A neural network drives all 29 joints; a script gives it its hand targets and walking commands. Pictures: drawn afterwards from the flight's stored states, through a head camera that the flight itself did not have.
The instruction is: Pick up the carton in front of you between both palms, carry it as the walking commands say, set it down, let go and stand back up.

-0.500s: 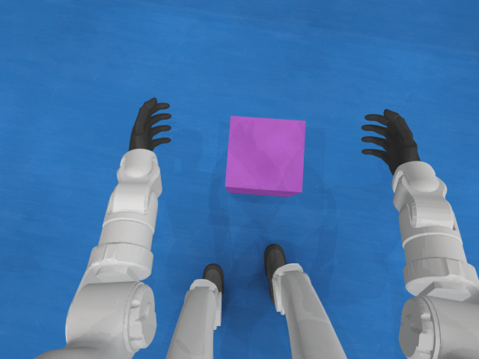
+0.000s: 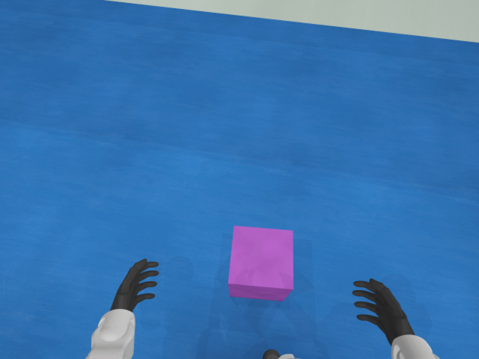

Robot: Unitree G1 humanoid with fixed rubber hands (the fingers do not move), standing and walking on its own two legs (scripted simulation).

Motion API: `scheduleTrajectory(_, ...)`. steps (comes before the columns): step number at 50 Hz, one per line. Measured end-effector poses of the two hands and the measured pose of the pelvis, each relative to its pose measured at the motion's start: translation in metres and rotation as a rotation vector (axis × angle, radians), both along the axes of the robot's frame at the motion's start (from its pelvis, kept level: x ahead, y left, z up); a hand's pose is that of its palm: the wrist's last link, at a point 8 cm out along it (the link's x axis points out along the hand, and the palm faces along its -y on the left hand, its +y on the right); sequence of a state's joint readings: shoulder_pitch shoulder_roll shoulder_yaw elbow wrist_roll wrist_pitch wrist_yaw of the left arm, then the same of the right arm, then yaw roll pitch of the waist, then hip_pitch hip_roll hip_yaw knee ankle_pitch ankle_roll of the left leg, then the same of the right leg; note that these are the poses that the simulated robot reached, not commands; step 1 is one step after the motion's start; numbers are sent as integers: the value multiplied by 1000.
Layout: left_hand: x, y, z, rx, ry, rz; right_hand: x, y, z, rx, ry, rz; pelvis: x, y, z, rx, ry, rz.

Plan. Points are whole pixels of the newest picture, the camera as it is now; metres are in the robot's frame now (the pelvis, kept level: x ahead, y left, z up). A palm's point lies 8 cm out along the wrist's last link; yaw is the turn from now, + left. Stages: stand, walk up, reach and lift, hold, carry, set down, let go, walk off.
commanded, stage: let go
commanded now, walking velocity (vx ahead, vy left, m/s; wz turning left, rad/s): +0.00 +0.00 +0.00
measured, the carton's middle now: (259, 265) +0.44 -0.07 -0.64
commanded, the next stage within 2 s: stand in 0.64 s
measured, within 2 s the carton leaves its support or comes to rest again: neither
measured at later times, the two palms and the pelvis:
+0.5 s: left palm (82, 349) +0.18 +0.25 -0.06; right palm (385, 333) +0.18 -0.21 -0.06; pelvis +0.02 +0.02 +0.01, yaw +0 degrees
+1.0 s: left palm out of the picture +0.15 +0.25 -0.11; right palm out of the picture +0.13 -0.27 -0.10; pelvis +0.06 +0.00 +0.00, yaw -3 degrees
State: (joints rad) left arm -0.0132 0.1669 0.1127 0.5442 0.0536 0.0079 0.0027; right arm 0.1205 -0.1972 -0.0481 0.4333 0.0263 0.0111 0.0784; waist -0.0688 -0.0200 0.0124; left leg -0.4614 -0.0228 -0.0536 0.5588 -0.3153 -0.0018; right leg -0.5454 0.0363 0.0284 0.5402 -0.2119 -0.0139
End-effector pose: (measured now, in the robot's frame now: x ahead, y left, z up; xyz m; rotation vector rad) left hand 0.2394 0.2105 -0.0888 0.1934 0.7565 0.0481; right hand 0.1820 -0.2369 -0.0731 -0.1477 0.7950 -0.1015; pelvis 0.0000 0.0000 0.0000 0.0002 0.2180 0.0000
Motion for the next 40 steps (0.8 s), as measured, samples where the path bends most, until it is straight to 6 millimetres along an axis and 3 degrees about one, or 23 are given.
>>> scheduleTrajectory(5, -28, 20, 15, 2, 6, 6, -16, 12, 12, 0, 5, 11, 7, 10, 7, -10, -107, -5)
scheduleTrajectory(11, -54, 41, 28, 5, 19, 23, -13, 24, 16, 0, -2, 31, 13, 21, 10, -18, -205, -7)
scheduleTrajectory(20, -65, 49, 35, -2, 35, 32, -4, 32, 16, -3, -1, 47, 15, 26, 10, -19, -277, -1)
scheduleTrajectory(33, -65, 33, 27, 16, 26, 40, -8, 4, 18, -76, 19, -2, 17, 13, 7, -17, -267, -14)
scheduleTrajectory(40, -95, 47, 3, 107, 154, 41, -33, -18, -5, -133, 36, -25, 32, 6, 3, -21, -175, -32)
